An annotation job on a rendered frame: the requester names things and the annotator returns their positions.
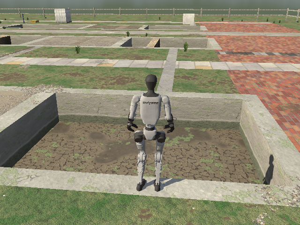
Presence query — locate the right robot hand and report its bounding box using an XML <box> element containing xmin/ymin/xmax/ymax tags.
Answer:
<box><xmin>164</xmin><ymin>125</ymin><xmax>174</xmax><ymax>133</ymax></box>

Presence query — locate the left robot forearm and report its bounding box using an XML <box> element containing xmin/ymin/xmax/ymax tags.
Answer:
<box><xmin>127</xmin><ymin>113</ymin><xmax>134</xmax><ymax>126</ymax></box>

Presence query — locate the left robot upper arm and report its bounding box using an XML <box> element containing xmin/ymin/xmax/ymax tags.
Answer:
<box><xmin>129</xmin><ymin>94</ymin><xmax>141</xmax><ymax>120</ymax></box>

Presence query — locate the right robot upper arm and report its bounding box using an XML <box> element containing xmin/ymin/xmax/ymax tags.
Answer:
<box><xmin>161</xmin><ymin>95</ymin><xmax>172</xmax><ymax>120</ymax></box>

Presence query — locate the right robot thigh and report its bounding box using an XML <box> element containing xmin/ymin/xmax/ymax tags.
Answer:
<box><xmin>155</xmin><ymin>131</ymin><xmax>166</xmax><ymax>162</ymax></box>

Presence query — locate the right robot forearm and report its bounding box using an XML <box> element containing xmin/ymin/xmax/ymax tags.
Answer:
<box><xmin>167</xmin><ymin>114</ymin><xmax>174</xmax><ymax>127</ymax></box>

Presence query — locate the left robot hand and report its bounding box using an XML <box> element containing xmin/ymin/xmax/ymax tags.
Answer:
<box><xmin>127</xmin><ymin>124</ymin><xmax>138</xmax><ymax>132</ymax></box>

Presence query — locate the robot torso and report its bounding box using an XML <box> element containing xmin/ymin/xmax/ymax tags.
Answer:
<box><xmin>140</xmin><ymin>93</ymin><xmax>162</xmax><ymax>141</ymax></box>

